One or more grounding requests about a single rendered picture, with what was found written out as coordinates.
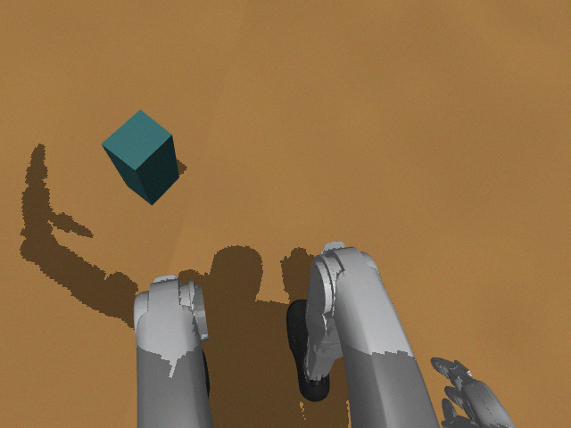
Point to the right robot hand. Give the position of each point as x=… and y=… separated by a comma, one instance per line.
x=475, y=397

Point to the right robot foot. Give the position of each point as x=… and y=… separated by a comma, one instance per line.
x=298, y=337

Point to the carton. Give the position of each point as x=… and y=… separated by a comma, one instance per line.
x=143, y=152

